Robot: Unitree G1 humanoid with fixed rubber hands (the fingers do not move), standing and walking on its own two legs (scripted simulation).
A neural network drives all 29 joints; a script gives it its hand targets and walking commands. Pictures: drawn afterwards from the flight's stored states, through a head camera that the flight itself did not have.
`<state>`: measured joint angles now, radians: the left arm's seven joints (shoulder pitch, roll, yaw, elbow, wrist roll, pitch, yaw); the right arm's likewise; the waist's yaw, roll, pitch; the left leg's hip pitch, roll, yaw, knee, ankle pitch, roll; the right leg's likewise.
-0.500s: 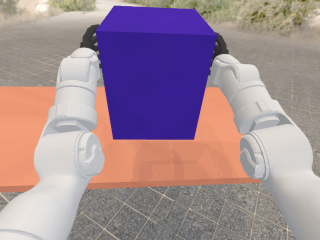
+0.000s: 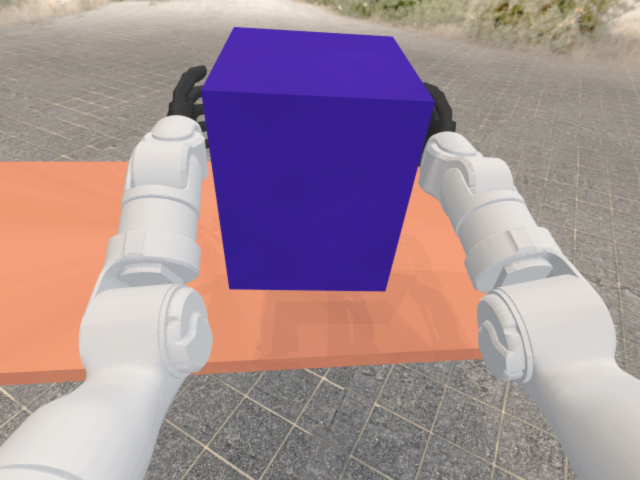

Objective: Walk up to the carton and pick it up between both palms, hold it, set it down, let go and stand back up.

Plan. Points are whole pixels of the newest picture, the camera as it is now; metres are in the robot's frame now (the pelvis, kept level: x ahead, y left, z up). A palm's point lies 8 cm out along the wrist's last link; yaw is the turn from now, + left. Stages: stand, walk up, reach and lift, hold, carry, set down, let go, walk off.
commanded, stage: set down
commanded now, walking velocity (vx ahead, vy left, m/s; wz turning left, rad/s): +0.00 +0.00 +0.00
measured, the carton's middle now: (311, 162) +0.42 -0.01 +0.25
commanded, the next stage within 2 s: none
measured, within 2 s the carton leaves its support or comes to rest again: neither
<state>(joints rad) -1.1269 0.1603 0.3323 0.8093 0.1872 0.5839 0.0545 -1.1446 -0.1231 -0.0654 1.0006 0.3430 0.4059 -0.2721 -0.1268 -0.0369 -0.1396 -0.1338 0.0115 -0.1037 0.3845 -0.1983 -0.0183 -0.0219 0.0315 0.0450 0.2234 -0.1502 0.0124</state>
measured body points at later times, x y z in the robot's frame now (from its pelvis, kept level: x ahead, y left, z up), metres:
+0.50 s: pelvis +0.00 +0.00 +0.00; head -0.05 +0.03 +0.45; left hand +0.44 +0.14 +0.26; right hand +0.41 -0.16 +0.24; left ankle +0.01 +0.13 -0.75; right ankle -0.01 -0.13 -0.75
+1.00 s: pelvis +0.00 +0.00 +0.00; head -0.04 +0.04 +0.45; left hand +0.46 +0.13 +0.23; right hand +0.41 -0.16 +0.21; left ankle +0.01 +0.13 -0.75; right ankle -0.01 -0.13 -0.75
